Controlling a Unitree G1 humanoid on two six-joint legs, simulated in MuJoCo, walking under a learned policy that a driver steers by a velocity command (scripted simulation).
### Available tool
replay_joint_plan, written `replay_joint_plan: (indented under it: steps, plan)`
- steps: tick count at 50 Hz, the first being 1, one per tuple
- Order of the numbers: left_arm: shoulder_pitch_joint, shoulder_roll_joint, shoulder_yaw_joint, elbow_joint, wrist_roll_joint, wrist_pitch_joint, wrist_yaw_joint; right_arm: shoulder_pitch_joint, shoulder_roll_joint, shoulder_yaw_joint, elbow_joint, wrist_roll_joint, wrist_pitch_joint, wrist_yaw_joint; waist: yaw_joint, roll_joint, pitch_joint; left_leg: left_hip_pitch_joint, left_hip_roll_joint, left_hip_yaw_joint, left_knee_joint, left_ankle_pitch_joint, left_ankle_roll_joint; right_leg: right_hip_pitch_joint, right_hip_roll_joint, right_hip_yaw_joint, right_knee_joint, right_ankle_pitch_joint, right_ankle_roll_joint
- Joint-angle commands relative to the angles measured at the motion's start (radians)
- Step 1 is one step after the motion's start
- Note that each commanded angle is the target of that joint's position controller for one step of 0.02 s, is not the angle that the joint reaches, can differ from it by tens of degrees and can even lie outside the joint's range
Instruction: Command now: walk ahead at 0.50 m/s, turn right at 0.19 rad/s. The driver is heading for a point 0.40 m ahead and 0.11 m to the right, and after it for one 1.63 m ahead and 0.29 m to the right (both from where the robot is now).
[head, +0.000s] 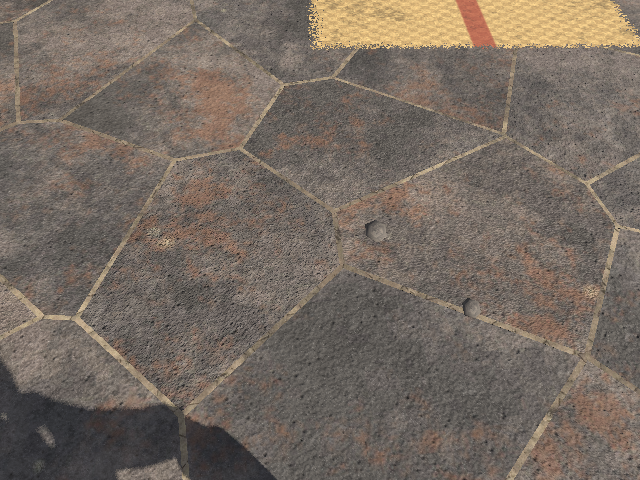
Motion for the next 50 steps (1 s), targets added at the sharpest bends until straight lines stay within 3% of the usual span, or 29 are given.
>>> replay_joint_plan:
  steps: [1,5,7,9,10,11,12,13,14,15,16,17,18,20,22,26,30,32,34,35,36,37,38,40,42,44,46,48,50]
  plan:
    - [-0.074,0.044,0.004,-0.068,-0.009,-0.015,-0.013,-0.016,-0.168,-0.044,-0.036,-0.001,-0.021,-0.011,-0.025,0.098,0.021,-0.056,0.261,-0.041,-0.139,0.221,0.111,0.069,0.025,-0.014,-0.143,0.157,-0.012]
    - [-0.144,0.040,0.000,-0.108,-0.012,-0.017,-0.038,0.026,-0.175,-0.051,0.015,0.008,-0.008,-0.014,-0.054,0.079,0.061,0.104,0.321,-0.002,-0.111,0.268,0.104,-0.001,0.053,-0.010,-0.249,0.110,-0.047]
    - [-0.158,0.040,0.000,-0.129,-0.007,-0.019,-0.053,0.030,-0.182,-0.056,0.029,0.015,0.007,-0.020,-0.048,0.084,0.057,0.187,0.347,0.010,-0.056,0.383,0.090,-0.022,0.069,-0.029,-0.274,0.018,-0.074]
    - [-0.116,0.060,0.010,-0.138,-0.002,-0.015,-0.060,0.007,-0.205,-0.064,0.026,0.017,0.022,-0.031,-0.011,0.114,0.008,0.223,0.346,0.041,0.058,0.696,0.064,0.062,0.118,-0.086,-0.276,-0.093,-0.109]
    - [-0.052,0.087,0.024,-0.131,-0.001,-0.010,-0.057,-0.002,-0.219,-0.067,0.022,0.017,0.031,-0.039,0.026,0.134,-0.048,0.227,0.336,0.057,0.165,0.880,0.049,0.158,0.156,-0.119,-0.266,-0.143,-0.130]
    - [0.076,0.128,0.048,-0.105,0.000,-0.007,-0.051,-0.018,-0.219,-0.064,0.016,0.017,0.041,-0.046,0.099,0.124,-0.125,0.178,0.305,0.095,0.350,0.962,0.021,0.339,0.200,-0.140,-0.297,-0.123,-0.159]
    - [0.233,0.193,0.076,-0.079,-0.003,-0.001,-0.037,-0.009,-0.199,-0.053,0.000,0.009,0.038,-0.056,0.172,0.063,-0.225,-0.024,0.269,0.108,0.618,0.765,-0.018,0.637,0.130,-0.001,-0.310,-0.074,-0.214]
    - [0.272,0.300,0.099,-0.086,-0.002,-0.002,-0.029,0.106,-0.077,-0.012,-0.046,-0.016,0.013,-0.039,0.090,-0.195,-0.343,-0.480,0.058,0.080,1.029,-0.038,-0.103,1.024,-0.143,0.532,-0.344,-0.118,-0.415]
    - [0.280,0.217,0.073,-0.104,0.000,-0.004,-0.025,0.052,-0.121,-0.012,-0.035,-0.008,-0.022,-0.022,0.137,-0.129,-0.442,-0.614,0.002,-0.111,1.162,-0.407,-0.103,1.115,-0.205,0.763,-0.472,-0.035,-0.449]
    - [0.226,0.178,0.059,-0.114,0.010,-0.003,-0.021,-0.038,-0.173,-0.025,-0.066,0.030,-0.042,-0.008,0.146,-0.068,-0.322,-0.675,0.066,-0.147,1.173,-0.352,-0.089,1.026,-0.177,0.580,-0.472,0.095,-0.394]
    - [0.163,0.161,0.055,-0.128,0.007,-0.001,-0.018,-0.080,-0.168,-0.020,-0.079,0.029,-0.050,-0.009,0.116,0.021,-0.227,-0.656,0.110,-0.128,1.101,-0.287,-0.087,0.880,-0.137,0.441,-0.460,0.258,-0.362]
    - [0.110,0.142,0.051,-0.139,-0.002,0.005,-0.016,-0.103,-0.172,-0.027,-0.079,0.008,-0.046,-0.018,0.084,0.079,-0.147,-0.634,0.139,-0.106,1.026,-0.257,-0.100,0.741,-0.099,0.346,-0.470,0.366,-0.340]
    - [0.081,0.127,0.044,-0.150,0.006,0.010,-0.011,-0.095,-0.178,-0.034,-0.084,-0.001,-0.033,-0.024,0.049,0.058,-0.120,-0.564,0.159,-0.104,0.980,-0.231,-0.109,0.630,-0.071,0.295,-0.490,0.428,-0.328]
    - [0.041,0.132,0.046,-0.157,0.013,0.017,-0.003,-0.043,-0.146,-0.028,-0.072,-0.003,-0.002,-0.033,0.007,0.011,-0.110,-0.494,0.153,-0.087,0.900,-0.200,-0.145,0.509,-0.028,0.237,-0.518,0.507,-0.329]
    - [0.035,0.160,0.055,-0.151,0.012,0.024,0.009,-0.034,-0.122,-0.020,-0.067,-0.005,0.014,-0.043,-0.002,-0.007,-0.122,-0.473,0.129,-0.068,0.781,-0.142,-0.176,0.459,0.004,0.188,-0.513,0.560,-0.319]
    - [0.045,0.164,0.058,-0.137,-0.008,0.062,0.037,-0.122,-0.109,-0.014,-0.081,-0.001,0.024,-0.045,0.031,-0.047,-0.174,-0.413,0.085,-0.075,0.557,0.061,-0.196,0.449,0.051,0.178,-0.464,0.423,-0.251]
    - [0.066,0.139,0.047,-0.122,0.002,0.083,0.047,-0.193,-0.116,-0.017,-0.090,0.007,0.018,-0.026,0.071,-0.069,-0.166,-0.390,0.082,-0.091,0.406,0.107,-0.178,0.508,0.018,0.245,-0.416,0.272,-0.229]
    - [0.058,0.109,0.032,-0.115,0.011,0.081,0.045,-0.172,-0.128,-0.023,-0.082,0.001,0.006,-0.016,0.062,-0.075,-0.161,-0.352,0.093,-0.089,0.334,0.100,-0.143,0.543,-0.010,0.276,-0.368,0.233,-0.222]
    - [0.057,0.051,0.007,-0.094,0.019,0.068,0.040,-0.138,-0.114,-0.021,-0.068,-0.015,-0.012,-0.011,0.030,-0.055,-0.146,-0.193,0.127,-0.100,0.143,0.335,-0.080,0.512,0.037,0.252,-0.307,0.134,-0.166]
    - [0.134,0.021,-0.003,-0.087,0.048,0.054,0.035,-0.151,-0.165,-0.024,-0.084,-0.032,-0.018,-0.015,0.084,0.055,-0.182,-0.070,0.247,-0.241,0.172,0.679,-0.021,0.469,0.114,0.195,-0.225,-0.059,-0.120]
    - [0.253,0.016,-0.005,-0.057,0.049,0.049,0.034,-0.180,-0.151,-0.017,-0.083,-0.044,-0.008,-0.018,0.145,0.197,-0.213,0.002,0.354,-0.361,0.208,0.814,0.121,0.410,0.176,0.128,-0.168,-0.394,-0.058]
    - [0.225,0.064,0.002,-0.050,0.050,0.058,0.038,-0.168,-0.088,-0.006,-0.071,-0.021,0.005,-0.016,0.114,0.228,-0.213,-0.037,0.382,-0.450,0.179,0.657,0.184,0.412,0.159,0.087,-0.167,-0.475,-0.015]
    - [0.161,0.090,0.013,-0.057,0.038,0.071,0.042,-0.154,-0.087,-0.003,-0.063,-0.006,0.017,-0.009,0.087,0.219,-0.180,-0.069,0.349,-0.468,0.155,0.490,0.175,0.410,0.158,0.072,-0.191,-0.458,-0.008]
    - [0.101,0.092,0.023,-0.062,0.027,0.100,0.047,-0.177,-0.161,-0.026,-0.076,0.011,0.039,-0.004,0.079,0.212,-0.128,-0.126,0.299,-0.469,0.127,0.221,0.126,0.407,0.173,0.041,-0.241,-0.411,-0.011]
    - [0.092,0.083,0.027,-0.059,0.023,0.108,0.047,-0.191,-0.201,-0.043,-0.092,0.013,0.052,-0.012,0.078,0.209,-0.109,-0.179,0.269,-0.460,0.109,0.116,0.096,0.441,0.190,0.017,-0.272,-0.382,-0.025]
    - [0.104,0.071,0.030,-0.050,0.022,0.102,0.050,-0.194,-0.189,-0.047,-0.105,0.020,0.060,-0.022,0.075,0.213,-0.131,-0.183,0.248,-0.448,0.120,0.117,0.083,0.467,0.191,0.007,-0.296,-0.348,-0.041]
    - [0.106,0.069,0.036,-0.043,0.024,0.093,0.052,-0.198,-0.167,-0.047,-0.120,0.027,0.067,-0.030,0.067,0.181,-0.150,-0.190,0.219,-0.420,0.158,0.167,0.071,0.493,0.173,0.009,-0.317,-0.312,-0.060]
    - [0.103,0.079,0.046,-0.041,0.026,0.090,0.054,-0.205,-0.153,-0.050,-0.137,0.034,0.073,-0.031,0.060,0.096,-0.155,-0.247,0.157,-0.347,0.231,0.198,0.040,0.545,0.126,0.033,-0.364,-0.225,-0.083]
    - [0.084,0.111,0.060,-0.051,0.031,0.089,0.061,-0.211,-0.143,-0.051,-0.151,0.036,0.078,-0.026,0.052,-0.032,-0.101,-0.407,0.053,-0.209,0.356,0.082,-0.019,0.606,-0.006,0.138,-0.428,0.020,-0.152]
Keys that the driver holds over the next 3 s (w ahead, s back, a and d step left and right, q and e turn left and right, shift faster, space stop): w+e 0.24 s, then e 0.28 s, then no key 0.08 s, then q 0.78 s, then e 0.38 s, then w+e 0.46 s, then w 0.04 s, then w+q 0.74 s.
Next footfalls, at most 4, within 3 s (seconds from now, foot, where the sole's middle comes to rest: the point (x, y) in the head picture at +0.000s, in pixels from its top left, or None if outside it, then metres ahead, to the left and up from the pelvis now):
0.24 right None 0.31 -0.16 -0.78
0.68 left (316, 466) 0.52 0.00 -0.78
1.28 left None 0.47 0.06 -0.78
1.66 right None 0.46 -0.18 -0.78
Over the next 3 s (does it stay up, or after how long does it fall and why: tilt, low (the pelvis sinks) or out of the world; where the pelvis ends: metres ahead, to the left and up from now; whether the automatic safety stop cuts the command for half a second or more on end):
stays up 0.92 -0.23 -0.03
